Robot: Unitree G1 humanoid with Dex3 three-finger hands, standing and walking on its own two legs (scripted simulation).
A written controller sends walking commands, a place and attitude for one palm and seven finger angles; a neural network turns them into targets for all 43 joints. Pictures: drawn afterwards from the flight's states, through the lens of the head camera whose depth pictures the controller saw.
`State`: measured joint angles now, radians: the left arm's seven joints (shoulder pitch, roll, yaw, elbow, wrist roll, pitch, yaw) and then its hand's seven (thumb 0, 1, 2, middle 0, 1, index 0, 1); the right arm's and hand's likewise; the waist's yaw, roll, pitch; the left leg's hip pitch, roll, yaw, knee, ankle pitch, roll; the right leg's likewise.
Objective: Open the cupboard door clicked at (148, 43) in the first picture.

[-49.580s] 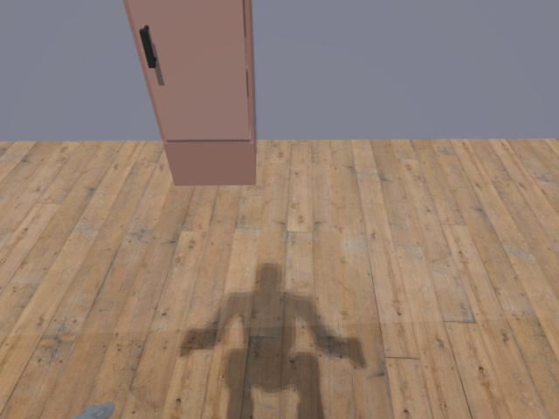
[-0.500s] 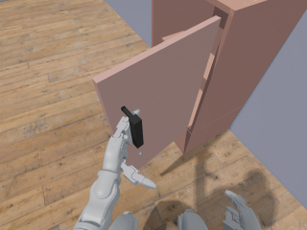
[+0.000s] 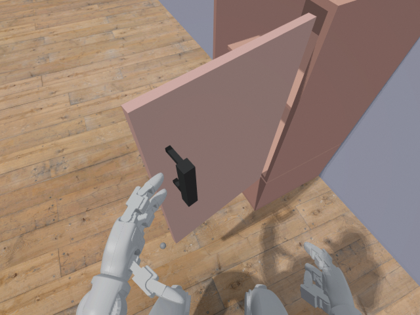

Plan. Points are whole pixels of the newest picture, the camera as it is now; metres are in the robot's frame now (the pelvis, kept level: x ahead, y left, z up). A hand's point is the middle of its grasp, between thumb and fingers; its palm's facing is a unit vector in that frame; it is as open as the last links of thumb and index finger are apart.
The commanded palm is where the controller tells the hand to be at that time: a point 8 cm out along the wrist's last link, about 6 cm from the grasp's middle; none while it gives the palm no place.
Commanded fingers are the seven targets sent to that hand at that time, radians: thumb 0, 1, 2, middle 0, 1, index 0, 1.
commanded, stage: slide the hand sideways off the handle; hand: left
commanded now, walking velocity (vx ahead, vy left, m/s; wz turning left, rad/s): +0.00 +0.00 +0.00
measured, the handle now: (181, 176) +0.35 +0.08 +0.06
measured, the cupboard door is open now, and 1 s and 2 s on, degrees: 100 100 100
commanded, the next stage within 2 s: draw the hand back to the body in 0.30 s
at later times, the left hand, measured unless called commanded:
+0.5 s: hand (135, 266) +0.20 +0.13 +0.06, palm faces -0.15 -0.99 -0.03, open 16.3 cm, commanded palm +0.18 +0.20 +0.07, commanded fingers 0.00 -0.50 0.30 -0.15 -0.30 -0.15 -0.30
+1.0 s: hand (64, 242) +0.20 +0.20 +0.14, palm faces +0.06 -0.97 -0.23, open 15.7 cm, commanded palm +0.17 +0.25 +0.16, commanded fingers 0.00 -0.12 0.47 -0.16 -0.30 -0.16 -0.30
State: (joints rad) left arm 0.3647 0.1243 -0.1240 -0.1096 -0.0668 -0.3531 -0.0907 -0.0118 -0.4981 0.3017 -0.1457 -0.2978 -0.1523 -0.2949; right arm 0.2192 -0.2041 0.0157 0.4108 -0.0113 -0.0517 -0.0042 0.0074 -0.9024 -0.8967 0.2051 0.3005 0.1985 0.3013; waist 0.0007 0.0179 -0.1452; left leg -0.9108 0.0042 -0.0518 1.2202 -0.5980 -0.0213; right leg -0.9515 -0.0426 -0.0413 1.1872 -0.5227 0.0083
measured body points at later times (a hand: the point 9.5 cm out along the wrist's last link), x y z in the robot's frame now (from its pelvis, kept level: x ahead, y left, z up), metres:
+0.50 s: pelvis -0.02 +0.00 -0.01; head +0.05 +0.00 +0.43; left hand +0.20 +0.18 +0.06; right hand +0.18 -0.23 -0.08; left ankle +0.00 +0.13 -0.64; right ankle +0.03 -0.13 -0.64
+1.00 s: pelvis +0.01 +0.01 +0.05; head +0.02 +0.02 +0.50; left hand +0.20 +0.25 +0.15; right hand +0.19 -0.21 -0.01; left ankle +0.00 +0.13 -0.64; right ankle +0.03 -0.13 -0.64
